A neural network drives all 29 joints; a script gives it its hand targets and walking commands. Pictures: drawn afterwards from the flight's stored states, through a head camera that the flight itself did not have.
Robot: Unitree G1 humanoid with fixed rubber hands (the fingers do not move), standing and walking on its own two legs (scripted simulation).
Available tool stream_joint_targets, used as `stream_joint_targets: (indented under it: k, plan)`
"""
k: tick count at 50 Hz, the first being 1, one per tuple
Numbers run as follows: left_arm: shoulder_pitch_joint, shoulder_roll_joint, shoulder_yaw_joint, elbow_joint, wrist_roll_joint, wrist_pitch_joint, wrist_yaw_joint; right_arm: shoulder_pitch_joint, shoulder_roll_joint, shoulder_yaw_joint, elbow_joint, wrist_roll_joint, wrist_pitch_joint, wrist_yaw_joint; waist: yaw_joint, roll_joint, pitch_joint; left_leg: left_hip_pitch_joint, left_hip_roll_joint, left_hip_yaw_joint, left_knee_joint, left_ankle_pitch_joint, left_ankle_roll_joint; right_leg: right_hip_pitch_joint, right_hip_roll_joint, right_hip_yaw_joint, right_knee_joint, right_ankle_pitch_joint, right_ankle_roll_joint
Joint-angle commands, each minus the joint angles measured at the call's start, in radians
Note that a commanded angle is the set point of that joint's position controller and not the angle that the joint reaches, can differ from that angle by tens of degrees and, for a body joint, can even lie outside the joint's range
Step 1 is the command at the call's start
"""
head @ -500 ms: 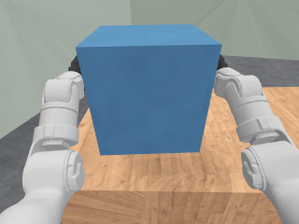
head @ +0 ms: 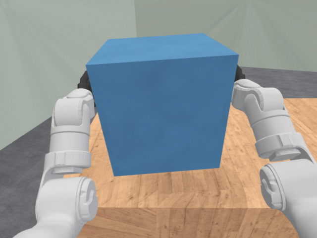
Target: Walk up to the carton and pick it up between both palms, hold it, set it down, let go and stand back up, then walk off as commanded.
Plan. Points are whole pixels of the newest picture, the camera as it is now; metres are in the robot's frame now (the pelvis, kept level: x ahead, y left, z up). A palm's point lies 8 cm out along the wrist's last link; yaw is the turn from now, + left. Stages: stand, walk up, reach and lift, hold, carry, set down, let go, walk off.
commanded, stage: hold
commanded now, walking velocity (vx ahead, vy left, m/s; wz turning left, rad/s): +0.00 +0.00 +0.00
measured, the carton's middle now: (161, 100) +0.40 -0.02 +0.25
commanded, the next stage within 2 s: none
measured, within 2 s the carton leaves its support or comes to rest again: neither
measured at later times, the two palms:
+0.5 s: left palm (88, 91) +0.37 +0.16 +0.30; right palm (239, 83) +0.36 -0.20 +0.30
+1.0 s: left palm (84, 94) +0.38 +0.17 +0.29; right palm (231, 87) +0.37 -0.19 +0.29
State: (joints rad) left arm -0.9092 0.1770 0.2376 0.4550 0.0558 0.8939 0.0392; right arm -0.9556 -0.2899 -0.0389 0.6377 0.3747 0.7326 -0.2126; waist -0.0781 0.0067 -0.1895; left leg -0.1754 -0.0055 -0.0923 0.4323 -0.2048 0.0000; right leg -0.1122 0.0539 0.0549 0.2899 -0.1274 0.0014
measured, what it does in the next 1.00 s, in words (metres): stands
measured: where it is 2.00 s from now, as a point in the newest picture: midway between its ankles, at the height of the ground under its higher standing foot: outside the picture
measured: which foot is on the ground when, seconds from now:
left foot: down 0.00-1.00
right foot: down 0.00-1.00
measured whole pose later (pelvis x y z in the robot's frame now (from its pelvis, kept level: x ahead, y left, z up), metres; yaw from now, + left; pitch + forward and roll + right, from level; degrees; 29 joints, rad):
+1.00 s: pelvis +0.00 -0.01 +0.00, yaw +1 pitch +0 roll -2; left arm -0.94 0.23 0.21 0.52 0.01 0.85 0.04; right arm -0.96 -0.29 0.00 0.63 0.38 0.71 -0.23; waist -0.07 0.02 -0.22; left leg -0.23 0.00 -0.11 0.42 -0.19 -0.01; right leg -0.16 0.06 0.04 0.29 -0.12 -0.01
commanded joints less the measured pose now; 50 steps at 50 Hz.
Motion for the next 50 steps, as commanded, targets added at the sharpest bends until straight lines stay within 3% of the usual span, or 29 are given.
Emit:
stream_joint_targets:
  k: [1,4,5,8,9,10,11,13,14,15,16,17,19,20,21,22,25,26,27,28,31,35,37,40,41,42,44,47,50]
  plan:
    - [-0.927,-0.665,-0.349,-0.269,-0.211,-0.124,-0.142,-1.033,0.639,0.247,-0.354,0.222,-0.076,0.205,0.001,0.069,-0.445,0.068,0.000,0.006,-0.082,0.245,-0.052,0.144,0.028,-0.004,-0.003,0.178,-0.009]
    - [-0.962,-0.671,-0.341,-0.217,-0.220,-0.134,-0.137,-1.108,0.650,0.242,-0.357,0.208,-0.087,0.217,0.025,0.052,-0.453,0.032,-0.003,0.012,-0.089,0.174,-0.044,0.119,0.024,-0.008,-0.002,0.124,-0.009]
    - [-0.927,-0.665,-0.319,-0.174,-0.205,-0.128,-0.139,-1.050,0.629,0.223,-0.285,0.190,-0.079,0.215,0.008,0.044,-0.392,0.003,0.005,0.009,-0.105,0.127,-0.039,0.123,0.021,-0.006,-0.007,0.112,-0.010]
    - [-0.939,-0.662,-0.290,-0.117,-0.191,-0.139,-0.147,-1.107,0.643,0.224,-0.286,0.162,-0.089,0.223,0.019,0.013,-0.392,-0.049,0.001,0.020,-0.131,0.042,-0.013,0.136,0.017,0.000,-0.008,0.070,-0.009]
    - [-0.957,-0.638,-0.265,-0.086,-0.178,-0.143,-0.151,-1.081,0.644,0.206,-0.214,0.151,-0.084,0.228,0.020,0.016,-0.354,-0.074,0.005,0.018,-0.147,-0.015,-0.008,0.132,0.020,-0.002,-0.007,0.035,-0.010]
    - [-0.944,-0.649,-0.277,-0.101,-0.185,-0.146,-0.152,-1.071,0.649,0.206,-0.222,0.150,-0.090,0.228,0.013,0.015,-0.388,-0.072,0.004,0.018,-0.143,0.013,-0.009,0.154,0.017,-0.002,-0.001,0.069,-0.010]
    - [-0.928,-0.644,-0.247,-0.073,-0.172,-0.144,-0.153,-1.102,0.664,0.228,-0.238,0.161,-0.092,0.228,0.042,-0.007,-0.385,-0.076,0.001,0.025,-0.141,0.031,0.000,0.164,0.019,-0.001,-0.003,0.061,-0.008]
    - [-1.000,-0.648,-0.276,-0.065,-0.199,-0.158,-0.149,-1.140,0.660,0.205,-0.217,0.158,-0.103,0.229,0.015,0.019,-0.405,-0.090,-0.004,0.020,-0.135,-0.008,-0.005,0.141,0.012,0.002,-0.003,0.024,-0.007]
    - [-0.999,-0.653,-0.277,-0.063,-0.212,-0.164,-0.155,-1.134,0.668,0.204,-0.219,0.151,-0.106,0.228,0.009,-0.004,-0.413,-0.089,0.000,0.023,-0.136,-0.002,-0.001,0.151,0.014,0.006,-0.004,0.035,-0.007]
    - [-1.029,-0.641,-0.281,-0.053,-0.223,-0.174,-0.161,-1.112,0.679,0.190,-0.198,0.138,-0.107,0.220,-0.021,-0.006,-0.417,-0.092,-0.011,0.026,-0.123,-0.012,-0.001,0.157,0.002,0.016,-0.007,0.035,-0.001]
    - [-1.046,-0.643,-0.291,-0.065,-0.229,-0.180,-0.156,-1.192,0.695,0.197,-0.267,0.144,-0.120,0.224,0.002,-0.011,-0.479,-0.074,-0.012,0.025,-0.117,0.010,0.004,0.143,0.004,0.017,-0.009,0.030,0.000]
    - [-1.039,-0.644,-0.297,-0.058,-0.230,-0.179,-0.153,-1.149,0.683,0.187,-0.207,0.146,-0.113,0.221,-0.006,0.018,-0.444,-0.086,-0.008,0.021,-0.123,-0.008,-0.001,0.136,0.004,0.020,-0.008,0.022,-0.004]
    - [-1.076,-0.650,-0.309,-0.050,-0.252,-0.199,-0.155,-1.189,0.711,0.189,-0.251,0.141,-0.127,0.210,-0.016,0.015,-0.491,-0.086,-0.022,0.026,-0.107,-0.009,0.000,0.139,-0.006,0.026,-0.009,0.019,0.002]
    - [-1.066,-0.652,-0.301,-0.052,-0.252,-0.202,-0.147,-1.209,0.713,0.208,-0.269,0.144,-0.128,0.213,0.009,0.004,-0.497,-0.077,-0.020,0.028,-0.103,0.011,0.003,0.129,-0.003,0.026,-0.009,0.015,0.002]
    - [-1.071,-0.644,-0.311,-0.058,-0.256,-0.204,-0.149,-1.160,0.707,0.195,-0.235,0.143,-0.123,0.208,-0.018,0.022,-0.485,-0.072,-0.021,0.025,-0.101,0.007,0.001,0.128,-0.008,0.024,-0.010,0.027,0.004]
    - [-1.039,-0.645,-0.302,-0.048,-0.246,-0.200,-0.146,-1.171,0.702,0.200,-0.248,0.154,-0.128,0.207,0.001,0.033,-0.477,-0.071,-0.019,0.026,-0.100,0.029,-0.002,0.129,-0.004,0.022,-0.006,0.042,0.001]
    - [-1.020,-0.620,-0.266,0.006,-0.233,-0.203,-0.156,-1.173,0.689,0.190,-0.243,0.150,-0.122,0.196,-0.001,0.016,-0.433,-0.077,-0.027,0.032,-0.099,0.027,0.005,0.127,-0.013,0.028,-0.018,0.036,0.009]
    - [-1.003,-0.630,-0.255,-0.007,-0.219,-0.199,-0.153,-1.161,0.691,0.205,-0.233,0.155,-0.120,0.198,0.022,0.010,-0.453,-0.067,-0.022,0.028,-0.106,0.049,0.005,0.140,-0.006,0.017,-0.011,0.050,0.008]
    - [-0.973,-0.619,-0.248,0.001,-0.204,-0.193,-0.156,-1.108,0.666,0.190,-0.179,0.156,-0.114,0.195,0.008,0.038,-0.410,-0.070,-0.018,0.023,-0.108,0.042,-0.001,0.133,-0.008,0.021,-0.011,0.052,0.002]
    - [-1.006,-0.644,-0.276,-0.052,-0.223,-0.200,-0.158,-1.142,0.680,0.196,-0.240,0.163,-0.123,0.193,-0.001,0.038,-0.480,-0.036,-0.022,0.028,-0.097,0.079,-0.005,0.149,-0.007,0.019,-0.007,0.087,0.003]
    - [-0.947,-0.606,-0.254,-0.036,-0.212,-0.188,-0.169,-1.061,0.680,0.222,-0.218,0.181,-0.108,0.181,0.010,0.020,-0.422,-0.031,-0.028,0.030,-0.091,0.134,-0.004,0.176,-0.007,0.021,-0.006,0.161,0.011]
    - [-0.948,-0.611,-0.254,-0.069,-0.200,-0.178,-0.171,-1.140,0.684,0.262,-0.319,0.214,-0.111,0.170,0.026,0.003,-0.462,-0.008,-0.032,0.033,-0.079,0.181,0.001,0.183,0.001,0.009,-0.005,0.183,0.016]
    - [-0.968,-0.634,-0.315,-0.121,-0.244,-0.185,-0.169,-1.121,0.687,0.268,-0.362,0.217,-0.114,0.164,0.001,0.014,-0.502,0.007,-0.033,0.029,-0.062,0.215,-0.011,0.189,0.005,0.010,-0.005,0.218,0.015]
    - [-1.025,-0.661,-0.338,-0.235,-0.271,-0.190,-0.153,-1.094,0.718,0.270,-0.386,0.226,-0.108,0.170,-0.002,0.014,-0.552,0.050,-0.032,0.025,-0.055,0.252,-0.020,0.167,0.011,0.001,0.004,0.234,0.014]
    - [-0.999,-0.658,-0.332,-0.228,-0.261,-0.184,-0.149,-1.089,0.720,0.280,-0.388,0.241,-0.105,0.169,0.006,0.020,-0.535,0.065,-0.033,0.028,-0.055,0.273,-0.025,0.163,0.016,-0.003,0.002,0.250,0.014]
    - [-0.977,-0.669,-0.349,-0.242,-0.282,-0.182,-0.145,-1.103,0.705,0.280,-0.456,0.231,-0.106,0.168,-0.007,0.002,-0.559,0.068,-0.033,0.021,-0.047,0.276,-0.022,0.170,0.015,-0.003,0.001,0.261,0.016]
    - [-0.958,-0.657,-0.356,-0.269,-0.275,-0.169,-0.146,-1.047,0.695,0.281,-0.433,0.236,-0.090,0.162,-0.013,0.024,-0.533,0.066,-0.030,0.026,-0.044,0.283,-0.027,0.182,0.013,0.005,0.002,0.288,0.014]
    - [-0.882,-0.649,-0.328,-0.223,-0.233,-0.145,-0.151,-1.013,0.655,0.264,-0.408,0.231,-0.076,0.161,-0.013,0.026,-0.461,0.078,-0.023,0.020,-0.051,0.292,-0.033,0.164,0.017,0.000,-0.004,0.283,0.009]
    - [-0.864,-0.648,-0.332,-0.237,-0.234,-0.134,-0.159,-1.007,0.618,0.254,-0.450,0.228,-0.066,0.158,-0.034,0.021,-0.467,0.096,-0.017,0.015,-0.055,0.296,-0.041,0.167,0.020,-0.002,-0.006,0.282,0.007]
